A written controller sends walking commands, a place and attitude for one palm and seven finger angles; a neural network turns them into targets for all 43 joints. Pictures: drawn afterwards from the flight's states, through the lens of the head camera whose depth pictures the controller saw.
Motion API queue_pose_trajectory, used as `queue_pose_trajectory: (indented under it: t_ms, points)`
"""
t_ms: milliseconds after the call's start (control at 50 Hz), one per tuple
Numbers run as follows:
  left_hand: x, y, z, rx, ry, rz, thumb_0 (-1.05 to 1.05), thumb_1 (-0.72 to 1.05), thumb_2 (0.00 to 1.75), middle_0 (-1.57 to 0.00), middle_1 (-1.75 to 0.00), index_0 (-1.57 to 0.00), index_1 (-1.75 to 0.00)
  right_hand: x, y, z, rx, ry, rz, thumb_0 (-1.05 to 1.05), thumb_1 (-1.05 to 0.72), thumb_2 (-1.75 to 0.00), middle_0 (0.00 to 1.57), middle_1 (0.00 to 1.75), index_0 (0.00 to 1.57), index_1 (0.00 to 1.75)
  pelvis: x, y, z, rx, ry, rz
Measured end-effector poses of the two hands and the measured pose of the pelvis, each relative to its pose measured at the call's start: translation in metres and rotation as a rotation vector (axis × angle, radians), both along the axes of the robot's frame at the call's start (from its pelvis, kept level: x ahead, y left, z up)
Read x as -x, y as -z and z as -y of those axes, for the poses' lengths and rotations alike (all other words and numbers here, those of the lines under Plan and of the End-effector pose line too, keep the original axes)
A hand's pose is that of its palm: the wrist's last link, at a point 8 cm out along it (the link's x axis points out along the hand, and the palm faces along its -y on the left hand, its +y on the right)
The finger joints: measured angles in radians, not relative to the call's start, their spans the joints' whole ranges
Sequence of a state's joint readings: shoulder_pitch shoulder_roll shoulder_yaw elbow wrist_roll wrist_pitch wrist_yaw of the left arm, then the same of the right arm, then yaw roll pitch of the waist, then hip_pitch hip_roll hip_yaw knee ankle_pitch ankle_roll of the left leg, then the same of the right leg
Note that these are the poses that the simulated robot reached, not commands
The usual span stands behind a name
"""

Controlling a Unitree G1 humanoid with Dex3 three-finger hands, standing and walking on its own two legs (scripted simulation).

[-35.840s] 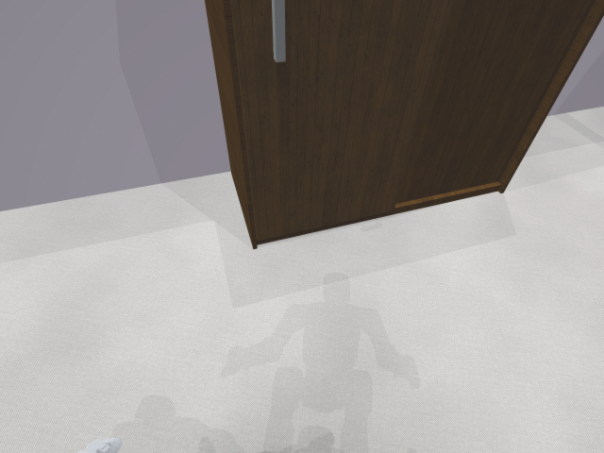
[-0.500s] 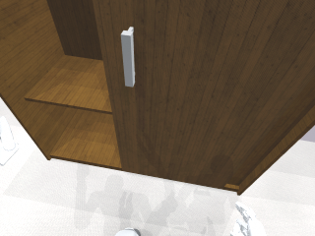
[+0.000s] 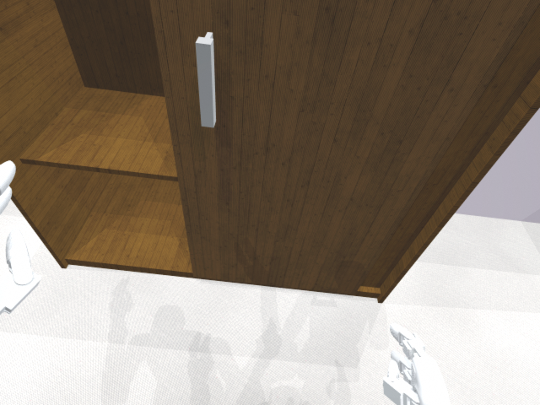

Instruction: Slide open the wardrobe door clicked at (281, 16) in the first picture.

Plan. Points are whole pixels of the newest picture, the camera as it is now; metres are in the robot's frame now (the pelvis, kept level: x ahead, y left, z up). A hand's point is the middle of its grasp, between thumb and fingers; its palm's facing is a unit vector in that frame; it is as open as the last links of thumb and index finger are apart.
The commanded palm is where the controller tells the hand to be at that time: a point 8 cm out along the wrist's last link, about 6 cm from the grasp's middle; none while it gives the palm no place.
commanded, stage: stop stepping back and stand still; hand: left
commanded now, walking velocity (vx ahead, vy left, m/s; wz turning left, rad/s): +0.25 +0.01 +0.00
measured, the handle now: (209, 81) +0.67 +0.15 +0.14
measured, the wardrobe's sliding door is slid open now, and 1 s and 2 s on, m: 0.52 0.52 0.52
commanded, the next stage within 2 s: let the arm hang, fingers relaxed in 0.94 s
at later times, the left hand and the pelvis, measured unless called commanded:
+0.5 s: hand (22, 256) +0.22 +0.27 +0.18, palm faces +0.41 -0.74 -0.54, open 7.4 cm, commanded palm +0.15 +0.31 +0.18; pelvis +0.00 +0.01 -0.01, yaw -1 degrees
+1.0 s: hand (23, 243) +0.24 +0.28 +0.17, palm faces +0.38 -0.78 -0.50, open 7.4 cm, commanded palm +0.17 +0.32 +0.18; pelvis +0.02 +0.03 +0.00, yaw -2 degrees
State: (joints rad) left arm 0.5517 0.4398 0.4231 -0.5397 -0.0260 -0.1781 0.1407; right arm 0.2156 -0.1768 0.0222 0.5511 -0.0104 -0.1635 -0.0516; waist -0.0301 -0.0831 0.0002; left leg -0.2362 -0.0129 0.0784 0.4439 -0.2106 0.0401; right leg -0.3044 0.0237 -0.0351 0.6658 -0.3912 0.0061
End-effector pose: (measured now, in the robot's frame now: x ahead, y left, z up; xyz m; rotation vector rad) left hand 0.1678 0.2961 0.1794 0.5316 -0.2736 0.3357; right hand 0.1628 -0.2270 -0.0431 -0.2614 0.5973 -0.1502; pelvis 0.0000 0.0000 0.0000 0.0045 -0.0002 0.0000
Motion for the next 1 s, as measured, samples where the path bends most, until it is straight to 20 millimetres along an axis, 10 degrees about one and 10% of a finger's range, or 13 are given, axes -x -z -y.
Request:
queue_pose_trajectory:
  t_ms: [140, 280, 540, 780, 1000]
  points:
    - [0.033, -0.004, -0.016, -0.043, -0.097, 0.01, 0.01, 0.89, 0.9, -0.21, -0.31, -0.21, -0.3, 0.044, 0.037, 0.015, 0.002, 0.024, -0.188, 0.01, -0.9, -0.9, 0.21, 0.3, 0.21, 0.3, 0.016, 0.005, 0.001, 0.003, 0.003, -0.015]
    - [0.02, 0.034, -0.025, 0.136, -0.137, -0.022, 0.01, 0.89, 0.9, -0.2, -0.31, -0.21, -0.3, 0.064, 0.041, 0.015, 0.048, 0.059, -0.225, 0.01, -0.91, -0.9, 0.21, 0.3, 0.2, 0.3, 0.011, 0.006, -0.013, -0.005, -0.004, 0.0]
    - [-0.015, -0.024, -0.006, -0.166, -0.013, 0.045, 0.01, 0.89, 0.9, -0.21, -0.31, -0.21, -0.3, 0.025, 0.059, -0.02, -0.115, 0.018, -0.146, 0.01, -0.91, -0.9, 0.21, 0.3, 0.21, 0.3, -0.007, 0.014, -0.008, -0.001, 0.011, -0.007]
    - [-0.029, 0.035, -0.026, 0.064, -0.106, -0.145, 0.01, 0.89, 0.9, -0.21, -0.31, -0.21, -0.3, -0.015, 0.042, -0.008, -0.01, 0.033, -0.144, 0.01, -0.91, -0.9, 0.2, 0.3, 0.2, 0.3, -0.029, 0.007, -0.023, -0.004, 0.021, -0.01]
    - [-0.036, -0.007, -0.025, -0.048, -0.015, -0.026, 0.01, 0.89, 0.9, -0.21, -0.31, -0.21, -0.3, -0.037, 0.016, -0.025, -0.027, 0.015, -0.026, 0.01, -0.91, -0.9, 0.2, 0.3, 0.2, 0.3, -0.021, 0.001, -0.028, 0.01, 0.038, -0.024]
